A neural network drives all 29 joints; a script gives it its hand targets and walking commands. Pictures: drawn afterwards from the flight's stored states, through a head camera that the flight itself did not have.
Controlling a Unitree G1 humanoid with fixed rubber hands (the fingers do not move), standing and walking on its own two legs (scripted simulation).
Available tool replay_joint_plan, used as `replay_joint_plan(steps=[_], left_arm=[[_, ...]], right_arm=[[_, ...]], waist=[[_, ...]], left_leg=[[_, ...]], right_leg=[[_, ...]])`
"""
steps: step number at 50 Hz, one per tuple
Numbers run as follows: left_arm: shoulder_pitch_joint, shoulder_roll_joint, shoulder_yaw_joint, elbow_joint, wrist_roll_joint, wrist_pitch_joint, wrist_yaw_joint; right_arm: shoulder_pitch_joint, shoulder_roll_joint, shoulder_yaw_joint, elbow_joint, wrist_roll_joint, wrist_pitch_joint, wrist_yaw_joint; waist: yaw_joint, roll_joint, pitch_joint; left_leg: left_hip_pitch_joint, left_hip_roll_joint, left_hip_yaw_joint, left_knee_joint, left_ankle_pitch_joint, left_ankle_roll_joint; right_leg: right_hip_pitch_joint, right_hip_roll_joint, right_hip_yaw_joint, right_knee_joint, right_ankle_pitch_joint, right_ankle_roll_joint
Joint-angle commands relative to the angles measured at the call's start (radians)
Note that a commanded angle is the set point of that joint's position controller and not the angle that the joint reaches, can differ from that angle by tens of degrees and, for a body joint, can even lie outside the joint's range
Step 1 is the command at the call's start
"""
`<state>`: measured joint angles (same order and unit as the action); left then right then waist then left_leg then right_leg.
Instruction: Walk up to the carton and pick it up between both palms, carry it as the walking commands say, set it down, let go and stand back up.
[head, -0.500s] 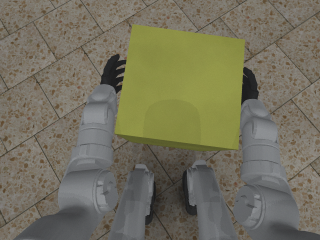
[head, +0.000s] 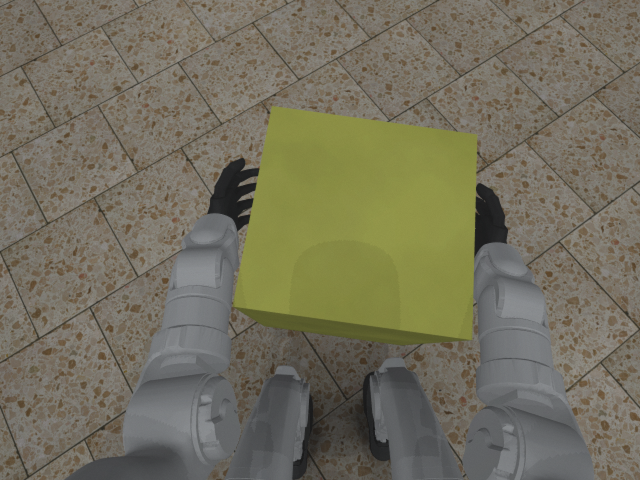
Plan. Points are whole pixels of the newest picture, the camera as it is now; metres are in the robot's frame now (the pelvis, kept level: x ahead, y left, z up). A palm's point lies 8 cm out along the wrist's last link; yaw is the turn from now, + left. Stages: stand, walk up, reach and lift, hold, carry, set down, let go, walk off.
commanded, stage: reach and lift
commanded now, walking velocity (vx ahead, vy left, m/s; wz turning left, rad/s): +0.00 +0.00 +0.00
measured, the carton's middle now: (349, 249) +0.41 -0.02 -0.12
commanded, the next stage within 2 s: none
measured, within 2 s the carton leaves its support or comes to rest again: neither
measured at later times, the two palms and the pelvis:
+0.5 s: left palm (207, 212) +0.41 +0.14 +0.02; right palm (518, 245) +0.37 -0.19 +0.02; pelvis +0.02 +0.00 +0.07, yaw +0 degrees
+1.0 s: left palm (180, 206) +0.39 +0.15 +0.09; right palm (560, 243) +0.35 -0.19 +0.09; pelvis +0.04 +0.00 +0.11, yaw +0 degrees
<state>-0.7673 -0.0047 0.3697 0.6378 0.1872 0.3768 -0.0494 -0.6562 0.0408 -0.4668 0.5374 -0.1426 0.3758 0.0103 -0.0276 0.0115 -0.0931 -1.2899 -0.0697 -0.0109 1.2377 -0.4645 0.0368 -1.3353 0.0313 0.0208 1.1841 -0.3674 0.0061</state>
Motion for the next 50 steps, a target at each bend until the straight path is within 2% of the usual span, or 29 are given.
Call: replay_joint_plan(steps=[1, 2, 4, 5, 6, 7, 8, 9, 12, 13, 14, 15, 16, 17, 18, 19, 22, 23, 29, 30, 32, 36, 38, 40, 41, 42, 43, 46, 50], left_arm=[[-0.465, -1.027, -0.509, -0.013, -0.126, -0.025, -0.234], [-0.469, -1.033, -0.513, -0.017, -0.128, -0.030, -0.234], [-0.450, -1.025, -0.526, -0.035, -0.126, -0.033, -0.232], [-0.449, -1.016, -0.511, -0.021, -0.123, -0.033, -0.234], [-0.447, -1.031, -0.541, -0.066, -0.134, -0.036, -0.237], [-0.461, -1.007, -0.515, -0.017, -0.122, -0.034, -0.236], [-0.415, -1.036, -0.544, -0.062, -0.133, -0.033, -0.238], [-0.390, -1.030, -0.529, -0.034, -0.118, -0.028, -0.240], [-0.378, -1.006, -0.517, -0.027, -0.106, -0.027, -0.243], [-0.331, -1.044, -0.540, -0.049, -0.108, -0.021, -0.243], [-0.332, -1.001, -0.504, -0.023, -0.090, -0.022, -0.244], [-0.339, -1.039, -0.563, -0.102, -0.120, -0.026, -0.246], [-0.358, -1.008, -0.520, -0.048, -0.101, -0.024, -0.246], [-0.336, -1.052, -0.560, -0.096, -0.120, -0.028, -0.248], [-0.352, -0.994, -0.511, -0.046, -0.097, -0.028, -0.247], [-0.315, -1.047, -0.557, -0.091, -0.118, -0.030, -0.246], [-0.284, -1.011, -0.519, -0.045, -0.088, -0.022, -0.243], [-0.285, -1.019, -0.532, -0.089, -0.097, -0.029, -0.243], [-0.220, -1.005, -0.528, -0.089, -0.081, -0.022, -0.244], [-0.207, -0.963, -0.495, -0.056, -0.060, -0.018, -0.244], [-0.230, -0.993, -0.529, -0.102, -0.081, -0.017, -0.246], [-0.205, -0.964, -0.495, -0.090, -0.060, -0.009, -0.246], [-0.209, -0.957, -0.504, -0.120, -0.068, -0.008, -0.249], [-0.179, -0.959, -0.515, -0.124, -0.072, 0.000, -0.247], [-0.179, -0.944, -0.508, -0.117, -0.072, 0.003, -0.250], [-0.172, -0.955, -0.515, -0.132, -0.068, 0.009, -0.250], [-0.143, -0.945, -0.493, -0.102, -0.059, 0.013, -0.249], [-0.107, -0.935, -0.501, -0.116, -0.057, 0.024, -0.249], [-0.098, -0.946, -0.552, -0.189, -0.084, 0.035, -0.246]], right_arm=[[-0.649, 0.993, 0.631, -0.047, 0.120, -0.012, 0.251], [-0.639, 0.996, 0.632, -0.049, 0.112, -0.013, 0.252], [-0.596, 1.015, 0.644, -0.043, 0.112, -0.013, 0.250], [-0.591, 0.991, 0.619, -0.031, 0.108, -0.014, 0.251], [-0.579, 1.025, 0.663, -0.069, 0.122, -0.015, 0.251], [-0.592, 0.993, 0.627, -0.028, 0.100, -0.013, 0.253], [-0.570, 1.020, 0.662, -0.092, 0.121, -0.015, 0.254], [-0.555, 1.008, 0.666, -0.080, 0.112, -0.011, 0.257], [-0.530, 1.003, 0.652, -0.064, 0.094, -0.007, 0.260], [-0.488, 1.025, 0.665, -0.081, 0.104, -0.006, 0.259], [-0.495, 0.995, 0.638, -0.048, 0.085, -0.003, 0.262], [-0.477, 1.031, 0.677, -0.100, 0.111, -0.007, 0.263], [-0.475, 0.995, 0.639, -0.050, 0.084, -0.003, 0.261], [-0.468, 1.028, 0.683, -0.122, 0.099, -0.010, 0.258], [-0.469, 0.989, 0.635, -0.054, 0.075, -0.005, 0.259], [-0.452, 1.031, 0.678, -0.117, 0.099, -0.010, 0.260], [-0.440, 0.999, 0.646, -0.084, 0.082, -0.005, 0.262], [-0.425, 1.011, 0.660, -0.113, 0.083, -0.006, 0.261], [-0.365, 1.023, 0.671, -0.126, 0.071, 0.003, 0.259], [-0.355, 0.987, 0.636, -0.090, 0.060, 0.006, 0.260], [-0.358, 1.008, 0.656, -0.125, 0.069, 0.006, 0.259], [-0.333, 1.000, 0.645, -0.127, 0.055, 0.018, 0.254], [-0.322, 1.017, 0.659, -0.149, 0.071, 0.028, 0.250], [-0.292, 1.019, 0.670, -0.159, 0.069, 0.034, 0.247], [-0.280, 0.999, 0.654, -0.140, 0.056, 0.039, 0.244], [-0.259, 1.012, 0.659, -0.157, 0.054, 0.043, 0.242], [-0.253, 1.003, 0.654, -0.142, 0.049, 0.050, 0.238], [-0.208, 0.984, 0.652, -0.155, 0.052, 0.060, 0.233], [-0.178, 1.007, 0.696, -0.219, 0.078, 0.074, 0.223]], waist=[[-0.011, 0.017, -0.884], [-0.027, -0.002, -0.894], [-0.012, 0.000, -0.891], [-0.024, 0.002, -0.847], [-0.009, -0.004, -0.912], [-0.015, -0.006, -0.828], [-0.019, 0.002, -0.892], [-0.002, 0.010, -0.877], [-0.008, -0.032, -0.812], [-0.010, 0.006, -0.842], [-0.004, -0.008, -0.766], [-0.017, 0.001, -0.857], [-0.022, -0.015, -0.766], [-0.020, 0.010, -0.834], [-0.016, -0.008, -0.722], [-0.026, -0.002, -0.810], [-0.017, 0.007, -0.697], [-0.024, -0.009, -0.722], [-0.001, -0.021, -0.694], [0.001, -0.008, -0.598], [-0.015, 0.012, -0.645], [-0.013, -0.030, -0.543], [0.000, -0.019, -0.565], [-0.004, -0.013, -0.566], [-0.014, -0.045, -0.512], [-0.016, -0.018, -0.533], [-0.005, -0.039, -0.503], [-0.002, -0.014, -0.460], [-0.002, 0.015, -0.501]], left_leg=[[0.394, -0.053, -0.063, -0.196, 0.327, -0.021], [0.408, -0.051, -0.070, -0.208, 0.323, -0.020], [0.450, -0.052, -0.070, -0.232, 0.353, -0.020], [0.398, -0.051, -0.067, -0.234, 0.323, -0.019], [0.465, -0.054, -0.069, -0.252, 0.351, -0.019], [0.426, -0.043, -0.077, -0.260, 0.324, -0.014], [0.504, -0.049, -0.078, -0.277, 0.376, -0.019], [0.485, -0.051, -0.069, -0.283, 0.391, -0.017], [0.509, -0.043, -0.082, -0.319, 0.378, -0.013], [0.561, -0.047, -0.079, -0.332, 0.400, -0.014], [0.544, -0.043, -0.079, -0.344, 0.387, -0.011], [0.607, -0.046, -0.077, -0.347, 0.426, -0.017], [0.552, -0.040, -0.079, -0.357, 0.393, -0.011], [0.609, -0.047, -0.075, -0.372, 0.426, -0.014], [0.570, -0.037, -0.091, -0.392, 0.395, -0.009], [0.654, -0.039, -0.087, -0.391, 0.436, -0.013], [0.654, -0.030, -0.096, -0.438, 0.406, -0.010], [0.687, -0.037, -0.084, -0.451, 0.430, -0.013], [0.776, -0.023, -0.098, -0.529, 0.452, -0.008], [0.757, -0.016, -0.098, -0.541, 0.422, -0.004], [0.810, -0.019, -0.103, -0.559, 0.446, -0.006], [0.831, -0.014, -0.098, -0.605, 0.398, -0.002], [0.864, -0.013, -0.097, -0.625, 0.408, 0.003], [0.911, -0.009, -0.103, -0.643, 0.461, 0.003], [0.900, -0.008, -0.103, -0.646, 0.431, 0.004], [0.934, -0.009, -0.105, -0.660, 0.454, 0.001], [0.935, -0.003, -0.104, -0.662, 0.452, 0.005], [0.978, 0.002, -0.108, -0.694, 0.466, 0.003], [1.059, 0.000, -0.109, -0.714, 0.548, -0.004]], right_leg=[[0.509, 0.080, 0.016, -0.118, 0.277, 0.000], [0.515, 0.084, 0.015, -0.125, 0.284, 0.003], [0.565, 0.082, 0.021, -0.146, 0.308, 0.002], [0.573, 0.076, 0.023, -0.161, 0.289, -0.003], [0.620, 0.079, 0.030, -0.168, 0.321, 0.000], [0.566, 0.071, 0.026, -0.169, 0.286, -0.001], [0.632, 0.080, 0.022, -0.187, 0.329, 0.001], [0.634, 0.071, 0.028, -0.201, 0.351, 0.000], [0.643, 0.067, 0.028, -0.237, 0.332, 0.005], [0.684, 0.066, 0.035, -0.252, 0.352, 0.000], [0.645, 0.064, 0.031, -0.260, 0.330, 0.002], [0.718, 0.069, 0.035, -0.269, 0.374, 0.000], [0.688, 0.061, 0.038, -0.282, 0.356, -0.001], [0.762, 0.059, 0.046, -0.295, 0.396, -0.002], [0.689, 0.060, 0.033, -0.301, 0.354, 0.000], [0.768, 0.060, 0.042, -0.311, 0.389, -0.002], [0.734, 0.056, 0.037, -0.347, 0.349, -0.002], [0.794, 0.059, 0.035, -0.367, 0.374, -0.002], [0.904, 0.047, 0.046, -0.442, 0.394, 0.001], [0.858, 0.042, 0.044, -0.450, 0.361, -0.002], [0.909, 0.045, 0.048, -0.469, 0.390, -0.005], [0.946, 0.043, 0.044, -0.517, 0.350, -0.004], [0.993, 0.039, 0.047, -0.535, 0.368, -0.001], [1.026, 0.034, 0.056, -0.549, 0.417, -0.003], [1.016, 0.037, 0.051, -0.564, 0.394, -0.001], [1.034, 0.036, 0.057, -0.576, 0.407, -0.004], [1.044, 0.033, 0.056, -0.590, 0.405, -0.003], [1.070, 0.029, 0.055, -0.616, 0.408, -0.008], [1.148, 0.032, 0.065, -0.644, 0.485, -0.007]])
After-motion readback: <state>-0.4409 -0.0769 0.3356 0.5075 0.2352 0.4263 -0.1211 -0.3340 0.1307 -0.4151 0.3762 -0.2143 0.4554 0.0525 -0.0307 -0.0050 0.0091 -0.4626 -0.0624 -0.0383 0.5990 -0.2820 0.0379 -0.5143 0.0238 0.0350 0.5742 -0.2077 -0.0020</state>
